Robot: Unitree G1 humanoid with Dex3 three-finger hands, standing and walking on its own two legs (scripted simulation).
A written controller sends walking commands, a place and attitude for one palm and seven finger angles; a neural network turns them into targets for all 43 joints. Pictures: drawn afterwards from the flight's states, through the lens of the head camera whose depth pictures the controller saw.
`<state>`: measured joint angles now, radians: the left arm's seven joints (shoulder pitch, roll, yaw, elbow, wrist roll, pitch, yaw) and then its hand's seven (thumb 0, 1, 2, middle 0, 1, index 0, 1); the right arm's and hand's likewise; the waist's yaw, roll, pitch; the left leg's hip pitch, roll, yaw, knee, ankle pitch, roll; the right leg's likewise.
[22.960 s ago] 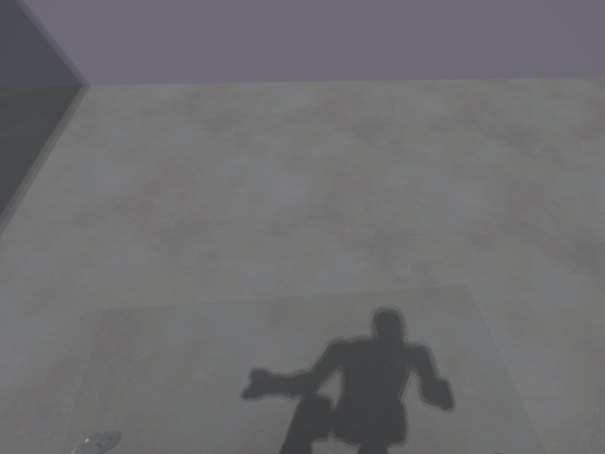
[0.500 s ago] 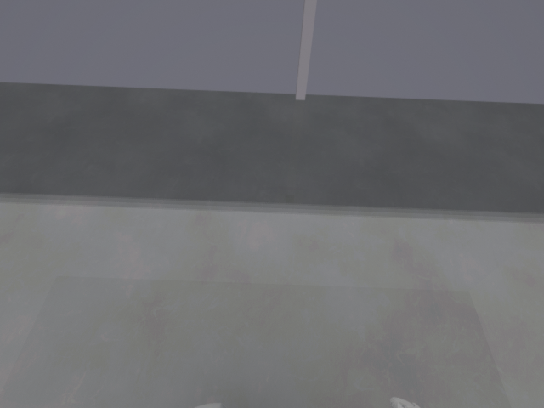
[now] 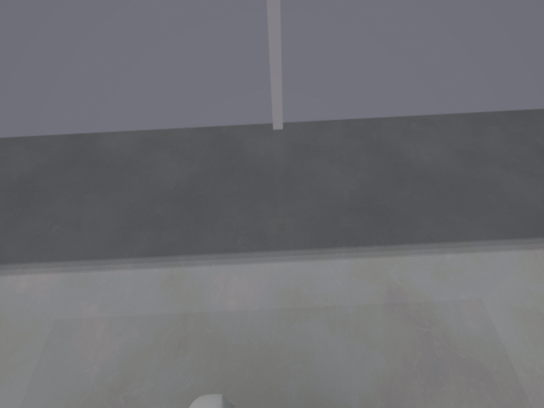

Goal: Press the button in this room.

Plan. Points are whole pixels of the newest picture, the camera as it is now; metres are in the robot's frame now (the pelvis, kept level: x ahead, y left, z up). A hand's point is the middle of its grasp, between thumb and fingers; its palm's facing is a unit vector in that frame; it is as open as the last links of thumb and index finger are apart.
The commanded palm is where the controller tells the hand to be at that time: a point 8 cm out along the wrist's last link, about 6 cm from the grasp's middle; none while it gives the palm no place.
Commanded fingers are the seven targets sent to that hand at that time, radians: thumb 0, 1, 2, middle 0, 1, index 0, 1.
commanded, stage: turn or walk to find it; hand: left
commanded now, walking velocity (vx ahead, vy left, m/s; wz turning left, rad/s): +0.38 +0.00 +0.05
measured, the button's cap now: out of the picture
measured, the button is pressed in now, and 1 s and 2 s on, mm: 0 0 0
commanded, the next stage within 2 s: stand and wait in 1.36 s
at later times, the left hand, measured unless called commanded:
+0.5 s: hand (160, 395) +0.17 +0.22 -0.18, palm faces +0.09 -0.99 -0.14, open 7.4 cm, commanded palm none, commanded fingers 0.00 0.90 0.90 -0.20 -0.30 -0.20 -0.30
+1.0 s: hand (225, 219) +0.54 +0.15 -0.15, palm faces +0.03 -0.98 -0.22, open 7.3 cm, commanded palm none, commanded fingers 0.00 0.90 0.90 -0.20 -0.30 -0.20 -0.30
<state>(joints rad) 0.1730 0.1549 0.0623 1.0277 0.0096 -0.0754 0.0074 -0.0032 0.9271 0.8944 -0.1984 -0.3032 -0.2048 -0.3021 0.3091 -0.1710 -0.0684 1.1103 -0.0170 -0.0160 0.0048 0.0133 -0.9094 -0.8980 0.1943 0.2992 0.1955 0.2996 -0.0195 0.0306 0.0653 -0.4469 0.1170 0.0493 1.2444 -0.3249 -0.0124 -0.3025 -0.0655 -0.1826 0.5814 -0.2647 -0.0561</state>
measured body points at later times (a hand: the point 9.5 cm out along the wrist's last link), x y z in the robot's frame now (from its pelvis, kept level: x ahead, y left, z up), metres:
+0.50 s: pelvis +0.22 +0.06 +0.00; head +0.25 +0.07 +0.45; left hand +0.17 +0.27 -0.16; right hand +0.31 -0.17 -0.14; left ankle +0.26 +0.14 -0.73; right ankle +0.15 -0.07 -0.64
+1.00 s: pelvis +0.44 -0.03 +0.00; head +0.47 -0.06 +0.45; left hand +0.53 +0.20 -0.13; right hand +0.39 -0.24 -0.17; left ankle +0.35 +0.13 -0.63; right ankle +0.47 -0.11 -0.73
